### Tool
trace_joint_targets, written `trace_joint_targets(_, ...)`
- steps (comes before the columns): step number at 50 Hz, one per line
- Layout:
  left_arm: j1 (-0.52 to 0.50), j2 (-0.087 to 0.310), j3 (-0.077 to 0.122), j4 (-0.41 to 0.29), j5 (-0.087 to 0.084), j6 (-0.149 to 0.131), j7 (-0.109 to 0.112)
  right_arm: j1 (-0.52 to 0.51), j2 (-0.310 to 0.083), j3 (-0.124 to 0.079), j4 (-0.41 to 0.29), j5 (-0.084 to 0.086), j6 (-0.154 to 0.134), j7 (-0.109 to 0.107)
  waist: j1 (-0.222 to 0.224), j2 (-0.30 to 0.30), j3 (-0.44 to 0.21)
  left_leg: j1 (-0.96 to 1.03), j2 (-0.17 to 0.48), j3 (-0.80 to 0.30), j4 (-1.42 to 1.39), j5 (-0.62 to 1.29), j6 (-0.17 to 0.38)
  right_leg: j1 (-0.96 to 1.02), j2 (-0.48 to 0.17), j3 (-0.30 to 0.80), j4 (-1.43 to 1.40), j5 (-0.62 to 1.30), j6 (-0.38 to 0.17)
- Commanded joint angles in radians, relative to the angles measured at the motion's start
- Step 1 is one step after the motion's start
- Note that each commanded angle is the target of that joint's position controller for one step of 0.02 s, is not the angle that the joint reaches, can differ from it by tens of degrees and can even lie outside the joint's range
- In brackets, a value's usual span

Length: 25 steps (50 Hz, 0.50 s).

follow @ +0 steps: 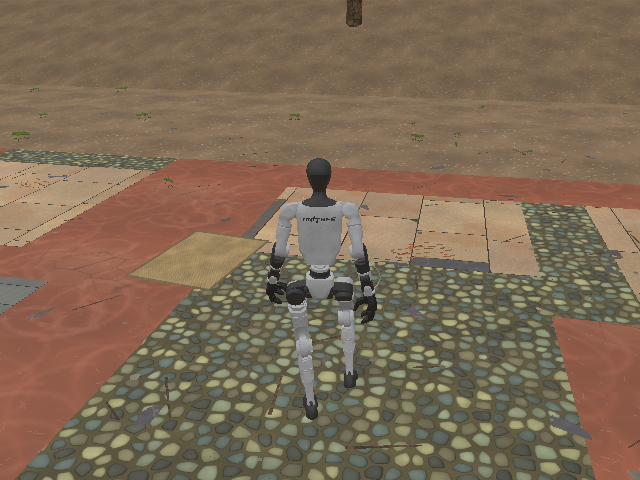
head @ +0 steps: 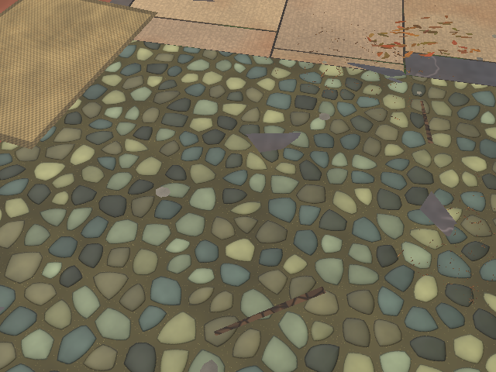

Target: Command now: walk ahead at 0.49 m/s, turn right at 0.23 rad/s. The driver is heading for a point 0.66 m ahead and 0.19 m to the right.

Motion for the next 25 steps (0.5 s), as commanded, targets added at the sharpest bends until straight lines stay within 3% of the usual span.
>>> trace_joint_targets(1,-0.069,0.018,-0.006,-0.062,-0.012,-0.004,-0.007,0.029,-0.094,-0.008,-0.043,0.001,-0.018,-0.006,0.001,0.075,0.073,-0.076,0.258,-0.09,-0.125,0.383,0.03,0.004,0.03,-0.045,-0.141,0.118,0.003)
trace_joint_targets(5,-0.178,0.012,-0.016,-0.102,-0.012,-0.009,-0.009,0.096,-0.095,-0.002,-0.024,-0.003,-0.018,-0.02,-0.033,0.084,0.079,0.054,0.288,-0.024,-0.097,0.531,0.011,0.015,0.068,-0.106,-0.298,0.149,-0.028)
trace_joint_targets(7,-0.185,0.021,-0.013,-0.113,-0.008,-0.013,-0.007,0.103,-0.105,-0.003,-0.019,-0.008,-0.014,-0.029,-0.025,0.09,0.068,0.129,0.309,0.008,-0.033,0.703,0.004,0.045,0.099,-0.134,-0.346,0.094,-0.055)
trace_joint_targets(9,-0.118,0.042,-0.002,-0.101,-0.003,-0.016,-0.001,0.083,-0.135,-0.009,-0.024,-0.008,-0.009,-0.042,0.016,0.119,0.019,0.186,0.328,0.037,0.106,1.0,-0.007,0.133,0.156,-0.17,-0.357,-0.007,-0.095)
trace_joint_targets(10,-0.037,0.059,0.009,-0.079,-0.002,-0.018,0.003,0.067,-0.15,-0.014,-0.029,-0.011,-0.002,-0.046,0.053,0.132,-0.024,0.195,0.336,0.048,0.228,1.097,-0.009,0.208,0.187,-0.18,-0.365,-0.059,-0.119)
trace_joint_targets(11,0.077,0.083,0.023,-0.044,0.0,-0.022,0.007,0.053,-0.165,-0.02,-0.039,-0.013,0.006,-0.046,0.098,0.141,-0.083,0.176,0.34,0.053,0.389,1.078,-0.007,0.324,0.208,-0.173,-0.406,-0.073,-0.146)
trace_joint_targets(12,0.212,0.119,0.043,-0.006,0.013,-0.027,0.011,0.023,-0.174,-0.023,-0.057,-0.007,0.009,-0.041,0.17,0.126,-0.143,0.048,0.327,0.072,0.609,0.907,-0.018,0.524,0.181,-0.109,-0.483,-0.046,-0.187)
trace_joint_targets(13,0.319,0.214,0.073,0.005,0.021,-0.024,0.021,0.013,-0.138,-0.016,-0.103,-0.005,0.003,-0.032,0.198,-0.002,-0.237,-0.182,0.26,0.092,0.95,0.401,-0.037,0.743,-0.054,0.189,-0.482,-0.056,-0.261)
trace_joint_targets(14,0.275,0.261,0.088,-0.011,0.005,-0.007,0.018,0.035,-0.089,-0.015,-0.158,0.019,-0.004,-0.01,0.119,-0.202,-0.307,-0.592,0.028,-0.035,1.267,-0.33,-0.08,0.973,-0.26,0.743,-0.626,-0.028,-0.439)
trace_joint_targets(15,0.221,0.229,0.082,-0.012,-0.019,0.001,0.016,-0.074,-0.142,-0.022,-0.181,-0.002,-0.013,-0.005,0.114,-0.007,-0.193,-0.718,0.118,-0.17,1.251,-0.228,-0.058,0.899,-0.215,0.633,-0.671,-0.087,-0.392)
trace_joint_targets(16,0.16,0.186,0.071,-0.024,-0.022,0.0,0.018,-0.132,-0.143,-0.023,-0.209,0.007,-0.027,0.001,0.09,0.023,-0.093,-0.717,0.154,-0.167,1.177,-0.134,-0.059,0.765,-0.191,0.518,-0.703,-0.045,-0.351)
trace_joint_targets(17,0.124,0.136,0.059,-0.025,-0.017,-0.003,0.019,-0.129,-0.136,-0.025,-0.206,0.006,-0.028,-0.001,0.041,0.098,-0.022,-0.662,0.184,-0.161,1.088,-0.098,-0.069,0.638,-0.148,0.432,-0.729,0.075,-0.306)
trace_joint_targets(19,0.106,0.109,0.046,-0.028,-0.025,-0.02,0.029,-0.111,-0.108,-0.021,-0.213,-0.026,0.01,0.001,-0.011,0.08,-0.009,-0.549,0.213,-0.162,0.978,-0.092,-0.106,0.504,-0.065,0.305,-0.74,0.219,-0.26)
trace_joint_targets(20,0.124,0.118,0.046,-0.025,-0.029,-0.03,0.03,-0.112,-0.101,-0.021,-0.221,-0.033,0.028,0.004,-0.017,0.064,-0.014,-0.535,0.212,-0.152,0.944,-0.097,-0.122,0.485,-0.045,0.281,-0.74,0.273,-0.256)
trace_joint_targets(23,0.182,0.168,0.056,-0.021,-0.032,-0.041,0.031,-0.202,-0.1,-0.019,-0.272,-0.035,0.054,0.012,-0.005,0.023,-0.002,-0.575,0.212,-0.116,0.819,-0.018,-0.159,0.457,-0.001,0.239,-0.753,0.333,-0.238)
trace_joint_targets(25,0.229,0.168,0.056,-0.022,-0.032,-0.036,0.029,-0.303,-0.108,-0.019,-0.314,-0.031,0.058,0.015,0.03,-0.001,0.011,-0.622,0.207,-0.103,0.717,0.065,-0.171,0.481,0.017,0.244,-0.753,0.344,-0.208)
